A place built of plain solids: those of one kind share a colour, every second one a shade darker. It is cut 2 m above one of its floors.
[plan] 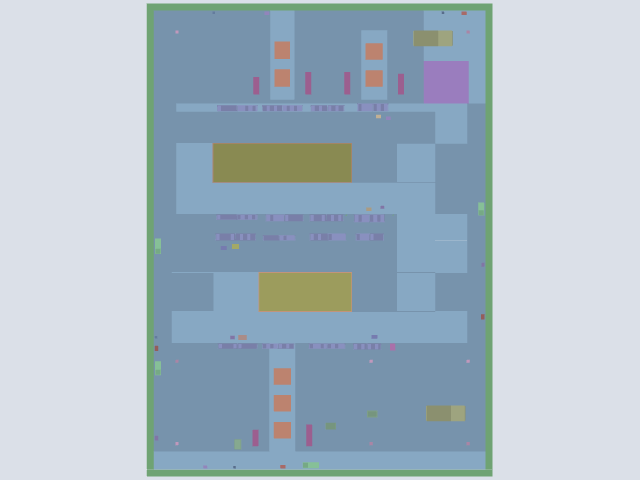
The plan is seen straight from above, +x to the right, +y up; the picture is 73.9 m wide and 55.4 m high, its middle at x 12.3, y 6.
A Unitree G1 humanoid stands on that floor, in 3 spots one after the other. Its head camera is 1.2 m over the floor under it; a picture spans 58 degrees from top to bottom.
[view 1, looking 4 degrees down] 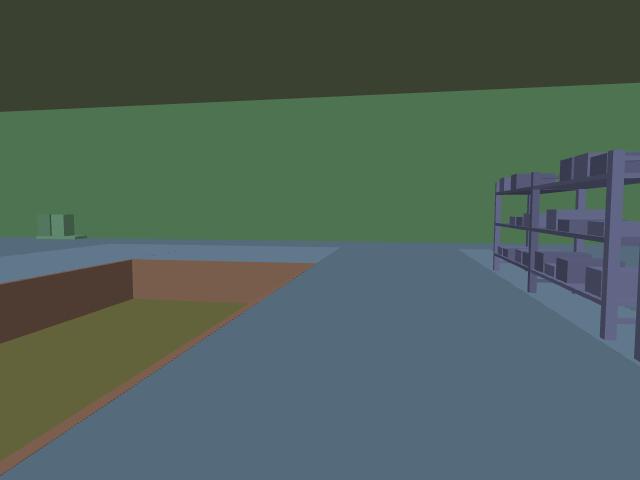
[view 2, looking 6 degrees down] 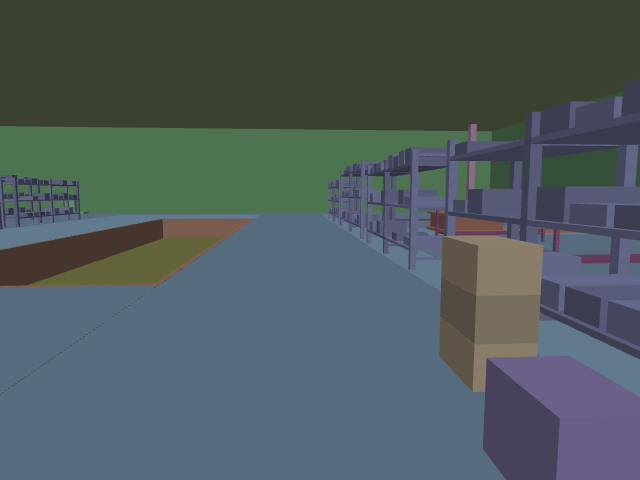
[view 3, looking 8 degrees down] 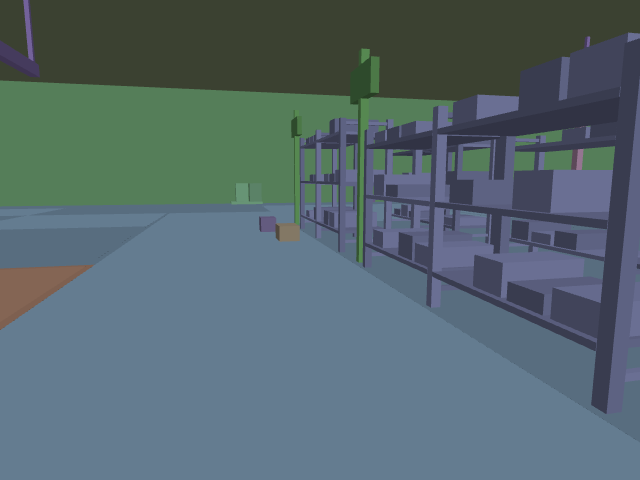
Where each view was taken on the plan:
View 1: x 9.41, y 18.95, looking -170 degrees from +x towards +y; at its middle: wall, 16.60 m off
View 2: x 21.80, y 18.95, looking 176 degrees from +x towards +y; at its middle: floor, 11.48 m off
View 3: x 9.41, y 10.85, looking -13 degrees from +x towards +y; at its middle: floor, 8.62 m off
